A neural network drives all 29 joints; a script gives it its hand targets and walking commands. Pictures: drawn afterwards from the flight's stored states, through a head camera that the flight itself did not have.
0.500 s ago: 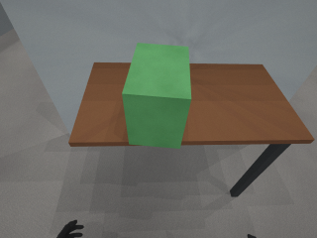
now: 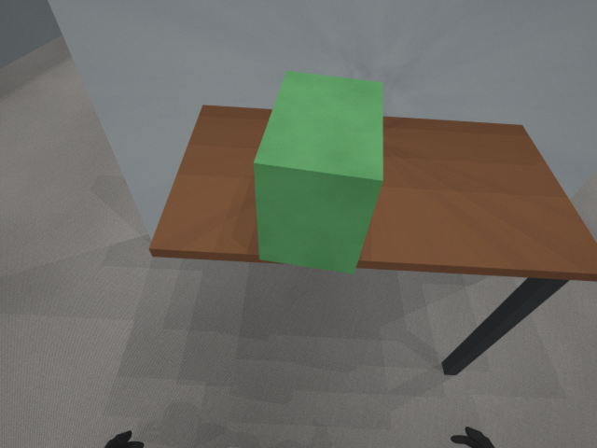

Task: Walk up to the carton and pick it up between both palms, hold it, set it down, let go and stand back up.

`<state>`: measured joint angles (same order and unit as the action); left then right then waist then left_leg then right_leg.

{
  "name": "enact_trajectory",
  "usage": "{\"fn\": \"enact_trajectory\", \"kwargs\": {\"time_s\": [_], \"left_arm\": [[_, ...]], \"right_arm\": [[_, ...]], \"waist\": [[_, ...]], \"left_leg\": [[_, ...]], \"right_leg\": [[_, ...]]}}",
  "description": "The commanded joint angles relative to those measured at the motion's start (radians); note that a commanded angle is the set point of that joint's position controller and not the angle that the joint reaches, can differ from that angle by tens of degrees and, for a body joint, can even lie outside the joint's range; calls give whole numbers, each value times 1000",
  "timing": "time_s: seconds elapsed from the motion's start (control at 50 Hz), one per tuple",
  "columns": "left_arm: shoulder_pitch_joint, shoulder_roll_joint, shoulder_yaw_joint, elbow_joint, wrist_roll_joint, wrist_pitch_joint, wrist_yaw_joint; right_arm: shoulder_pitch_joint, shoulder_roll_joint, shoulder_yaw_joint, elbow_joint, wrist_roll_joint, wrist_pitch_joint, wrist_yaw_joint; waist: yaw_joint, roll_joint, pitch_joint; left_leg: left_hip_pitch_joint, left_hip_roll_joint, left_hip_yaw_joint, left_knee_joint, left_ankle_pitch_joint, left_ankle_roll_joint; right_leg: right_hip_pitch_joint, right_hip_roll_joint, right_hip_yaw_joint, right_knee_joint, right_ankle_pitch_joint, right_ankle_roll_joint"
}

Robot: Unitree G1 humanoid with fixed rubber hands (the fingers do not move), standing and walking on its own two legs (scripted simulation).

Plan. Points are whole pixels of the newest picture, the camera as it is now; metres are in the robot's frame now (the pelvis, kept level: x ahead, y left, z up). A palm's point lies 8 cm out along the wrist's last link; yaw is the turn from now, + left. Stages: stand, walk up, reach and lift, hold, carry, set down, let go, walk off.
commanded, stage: walk up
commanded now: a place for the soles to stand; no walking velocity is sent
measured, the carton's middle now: (320, 172) +0.55 -0.02 +0.04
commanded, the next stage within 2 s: none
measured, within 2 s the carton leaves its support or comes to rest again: neither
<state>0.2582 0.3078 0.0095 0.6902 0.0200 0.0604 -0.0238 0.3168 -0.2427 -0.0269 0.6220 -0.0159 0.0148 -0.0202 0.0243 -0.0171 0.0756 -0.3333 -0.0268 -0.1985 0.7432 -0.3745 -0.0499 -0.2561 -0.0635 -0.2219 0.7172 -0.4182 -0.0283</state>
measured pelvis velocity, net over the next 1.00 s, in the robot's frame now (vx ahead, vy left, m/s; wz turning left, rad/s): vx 0.09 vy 0.01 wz -0.04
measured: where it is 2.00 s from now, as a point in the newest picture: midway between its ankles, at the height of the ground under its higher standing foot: outside the picture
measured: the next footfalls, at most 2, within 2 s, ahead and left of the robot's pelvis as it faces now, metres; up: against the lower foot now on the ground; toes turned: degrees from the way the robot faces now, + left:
right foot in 0.98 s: +0.22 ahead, -0.11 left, +0.00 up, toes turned -3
left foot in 1.28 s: +0.14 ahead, +0.17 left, +0.00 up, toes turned -5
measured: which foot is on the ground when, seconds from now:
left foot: down 0.00-1.00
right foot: down 0.00-0.66, up 0.68-0.96, down 0.98-1.00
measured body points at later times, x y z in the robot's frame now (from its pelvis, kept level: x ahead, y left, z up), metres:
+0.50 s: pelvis +0.00 +0.00 +0.00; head +0.01 +0.01 +0.45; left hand +0.05 +0.27 -0.12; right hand +0.12 -0.26 -0.10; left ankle +0.02 +0.14 -0.71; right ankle -0.01 -0.09 -0.71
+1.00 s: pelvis +0.09 +0.01 +0.00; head +0.13 +0.00 +0.44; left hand +0.18 +0.27 -0.11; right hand +0.14 -0.25 -0.13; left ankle +0.07 +0.14 -0.71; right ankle +0.18 -0.10 -0.72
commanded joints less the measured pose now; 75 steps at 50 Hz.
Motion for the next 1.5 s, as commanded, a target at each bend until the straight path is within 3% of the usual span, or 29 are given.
{"fn": "enact_trajectory", "kwargs": {"time_s": [0.0,0.06,0.18,0.24,0.3,0.36,0.4,0.42,0.52,0.56,0.58,0.6,0.62,0.64,0.74,0.86,0.92,0.94,0.96,0.98,1.0,1.1,1.18,1.24,1.26,1.3,1.34,1.4,1.48], "left_arm": [[28,183,54,-82,-3,-40,15],[-18,180,45,-94,-4,-33,14],[17,122,31,-108,-2,-16,6],[74,137,43,-87,3,-43,8],[90,193,52,-65,-1,-59,16],[45,182,41,-74,-9,-49,17],[201,195,69,-35,22,-60,21],[189,221,77,-24,23,-57,26],[196,211,71,12,27,-80,31],[120,191,59,12,7,-77,24],[75,150,47,-4,1,-73,20],[60,70,25,-29,-3,-74,11],[59,51,23,-63,2,-68,3],[77,97,43,-62,10,-50,9],[216,88,63,-31,8,-75,20],[243,22,58,-59,-8,-84,12],[288,71,85,-64,4,-97,24],[276,117,101,-80,13,-98,29],[267,203,119,-120,24,-99,38],[247,229,120,-134,10,-85,46],[202,237,131,-137,-7,-73,55],[62,170,102,-168,19,-57,68],[64,163,104,-165,21,-48,63],[4,156,96,-183,4,-36,48],[14,126,84,-191,-8,-36,40],[33,91,84,-198,-22,-35,38],[58,115,93,-162,-7,-40,31],[68,66,76,-146,-13,-65,34],[102,56,67,-130,-8,-87,32]], "right_arm": [[3,-139,-49,-106,-2,-25,-8],[33,-147,-56,-105,0,-30,-7],[12,-252,-85,-81,0,-30,-11],[-33,-205,-61,-82,-2,-26,-9],[-29,-134,-42,-85,-5,-22,-7],[4,-139,-47,-79,0,-30,-4],[-26,-129,-65,-90,-30,-34,34],[-51,-123,-68,-98,-28,-33,45],[-106,-114,-78,-116,-22,-58,62],[-4,-98,-86,-81,-21,-74,63],[123,-121,-100,-36,-23,-79,58],[223,-204,-122,0,-23,-78,45],[268,-279,-132,5,-32,-75,25],[249,-287,-124,23,-33,-61,7],[72,-197,-66,-8,-44,-57,-10],[-71,-183,-43,-15,-29,-46,-1],[-93,-185,-25,-13,-5,-21,8],[-56,-147,-13,-17,5,-19,12],[-22,-105,5,-38,14,-11,13],[10,-137,-8,-30,7,23,4],[-17,-164,-19,-15,-3,57,-6],[-7,-168,-32,36,-7,53,12],[-25,-156,-36,41,7,36,28],[50,-159,-48,60,14,11,34],[44,-193,-55,52,5,0,32],[-92,-314,-85,27,8,-6,23],[-211,-231,-49,11,-2,-22,13],[-107,-207,-37,15,-19,-35,10],[-107,-198,-20,12,7,-16,24]], "waist": [[13,-32,-65],[-16,-34,-44],[-13,136,-21],[14,109,-49],[16,-9,-73],[-10,0,-60],[36,-37,-9],[39,-83,79],[50,-98,184],[-40,-97,116],[-111,-27,76],[-165,186,34],[-174,249,33],[-159,143,56],[-73,130,34],[-12,199,-14],[32,70,-119],[35,-35,-158],[42,-205,-194],[25,-154,-183],[26,-134,-138],[-16,-172,-34],[-1,-218,-89],[-70,-163,-99],[-73,-85,-99],[-69,174,-8],[-15,133,103],[-36,159,23],[-14,195,-96]], "left_leg": [[-80,-14,101,31,191,57],[18,17,84,-47,205,72],[-101,162,-332,-306,103,226],[-166,89,-191,-240,127,151],[-102,-13,106,-3,145,51],[22,25,88,-77,236,70],[-119,-22,154,20,-169,97],[-218,-6,189,53,-163,87],[-272,80,187,63,-130,73],[61,60,212,-135,10,94],[261,43,176,-197,39,116],[334,157,-70,-359,-94,170],[302,336,-433,-521,-197,263],[255,410,-485,-535,-212,319],[262,387,-100,-394,484,357],[105,270,200,-242,674,245],[19,210,262,-4,495,169],[-50,173,298,111,367,118],[-145,73,335,342,18,41],[-98,51,222,434,-304,19],[-90,84,164,481,-330,15],[-89,97,156,338,-202,11],[-10,70,215,89,-185,23],[201,36,252,-184,61,70],[212,88,155,-247,30,104],[-134,397,-270,-516,-456,277],[-173,374,-155,-478,-170,279],[100,320,17,-327,488,210],[102,232,160,-177,499,127]], "right_leg": [[92,-241,214,-293,186,-133],[-12,-228,140,-235,223,-118],[13,-15,142,-53,18,18],[146,-60,185,-189,110,-14],[128,-264,247,-320,218,-133],[25,-226,131,-258,287,-115],[86,-293,353,-402,-430,-153],[97,-358,435,-489,-512,-186],[112,-375,397,-495,-182,-203],[-80,-279,227,-348,-71,-136],[-223,-199,115,-188,-78,-77],[-304,-68,3,114,-59,-10],[-388,47,89,334,-211,32],[-400,18,195,420,-247,29],[-355,-12,272,499,-99,29],[-78,13,224,31,120,43],[167,85,148,-178,476,21],[245,34,229,-179,562,-15],[252,-218,589,-249,649,-147],[106,-338,772,-327,530,-267],[-13,-368,840,-392,274,-334],[-130,-170,617,-386,-39,-185],[-101,-146,605,-358,-99,-158],[-252,-80,502,-273,-98,-60],[-306,-46,460,-208,-104,-14],[-242,126,270,183,-114,57],[-197,75,316,239,-68,41],[-240,63,304,108,-83,38],[41,50,285,-242,336,9]]}}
